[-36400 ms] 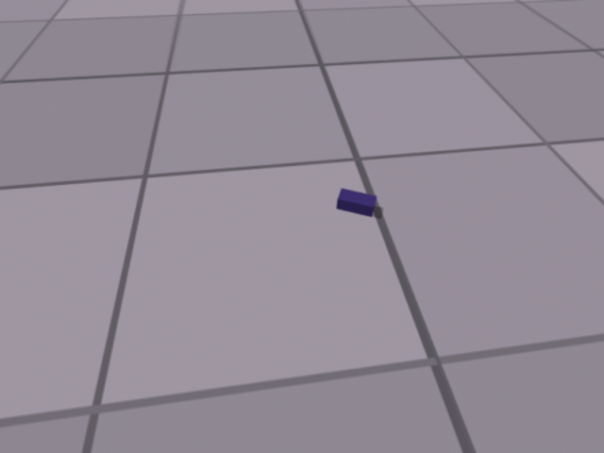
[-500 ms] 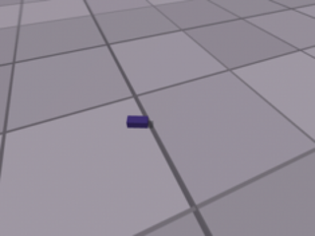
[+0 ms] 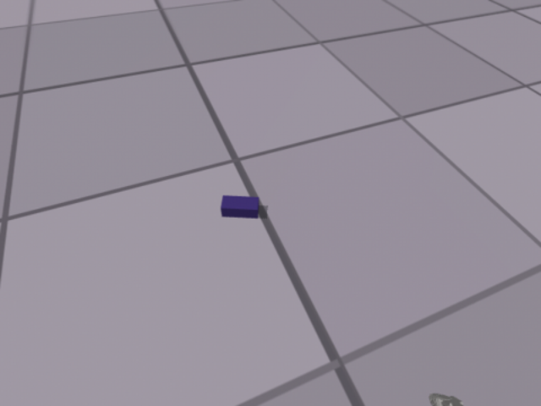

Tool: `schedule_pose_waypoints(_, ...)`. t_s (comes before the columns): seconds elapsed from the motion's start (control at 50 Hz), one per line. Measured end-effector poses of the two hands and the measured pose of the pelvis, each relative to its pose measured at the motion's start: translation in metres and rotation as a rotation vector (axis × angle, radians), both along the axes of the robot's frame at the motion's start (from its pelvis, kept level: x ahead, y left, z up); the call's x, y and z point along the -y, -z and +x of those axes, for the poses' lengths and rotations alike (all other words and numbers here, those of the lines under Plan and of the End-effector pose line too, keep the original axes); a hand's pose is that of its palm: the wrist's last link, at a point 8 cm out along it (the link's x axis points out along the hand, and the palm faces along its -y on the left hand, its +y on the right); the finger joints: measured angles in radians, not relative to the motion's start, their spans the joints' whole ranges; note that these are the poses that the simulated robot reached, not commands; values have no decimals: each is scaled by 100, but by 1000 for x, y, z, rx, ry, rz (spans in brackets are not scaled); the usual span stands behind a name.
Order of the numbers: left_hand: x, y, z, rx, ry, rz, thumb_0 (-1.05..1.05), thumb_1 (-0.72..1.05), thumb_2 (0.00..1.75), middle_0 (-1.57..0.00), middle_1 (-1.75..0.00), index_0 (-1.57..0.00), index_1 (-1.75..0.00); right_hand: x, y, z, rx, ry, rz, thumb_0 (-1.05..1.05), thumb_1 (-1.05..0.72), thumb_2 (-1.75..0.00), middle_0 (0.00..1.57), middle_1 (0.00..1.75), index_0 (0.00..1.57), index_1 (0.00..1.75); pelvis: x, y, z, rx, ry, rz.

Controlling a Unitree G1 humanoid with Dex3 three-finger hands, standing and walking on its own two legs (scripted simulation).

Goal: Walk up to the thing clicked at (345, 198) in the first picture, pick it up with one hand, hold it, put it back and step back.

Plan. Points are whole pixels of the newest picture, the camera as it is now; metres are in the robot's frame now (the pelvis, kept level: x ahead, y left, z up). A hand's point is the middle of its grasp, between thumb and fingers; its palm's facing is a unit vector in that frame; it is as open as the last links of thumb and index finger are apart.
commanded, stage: step back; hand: left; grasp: from above
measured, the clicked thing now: (240, 206) +1.04 +0.16 -0.74
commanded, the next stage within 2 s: stand in 0.10 s
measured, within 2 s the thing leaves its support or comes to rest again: neither
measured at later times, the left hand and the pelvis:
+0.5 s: hand out of the picture +0.07 +0.25 -0.14, palm faces -0.01 -0.94 -0.33, open 7.4 cm; pelvis -0.02 +0.00 +0.01, yaw +0 degrees
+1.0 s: hand out of the picture +0.05 +0.25 -0.15, palm faces -0.02 -0.94 -0.33, open 7.4 cm; pelvis -0.02 -0.01 +0.01, yaw +0 degrees
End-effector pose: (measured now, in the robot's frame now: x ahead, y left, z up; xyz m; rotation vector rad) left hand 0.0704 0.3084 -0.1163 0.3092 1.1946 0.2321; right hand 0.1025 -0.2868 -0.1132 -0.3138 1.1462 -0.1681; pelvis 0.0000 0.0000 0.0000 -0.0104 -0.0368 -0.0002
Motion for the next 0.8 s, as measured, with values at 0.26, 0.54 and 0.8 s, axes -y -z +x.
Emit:
schedule_pose_waypoints(0.26,10,-12,20,32,20,-13,1,90,90,-21,-30,-20,-30,0,-9,12,33,6,13,1,-90,-90,20,30,21,30,0,-9,-1,17,2,7)
schedule_pose_waypoints(0.54,17,-11,-10,-12,21,-28,1,90,90,-21,-30,-20,-30,14,-9,-37,-38,37,0,1,-90,-90,20,30,21,30,5,-13,-18,27,1,6)
schedule_pose_waypoints(0.8,15,-9,-41,-84,3,-19,1,90,90,-21,-30,-20,-30,16,-1,-70,-123,50,8,1,-90,-90,20,30,21,30,7,-13,-23,11,-3,4)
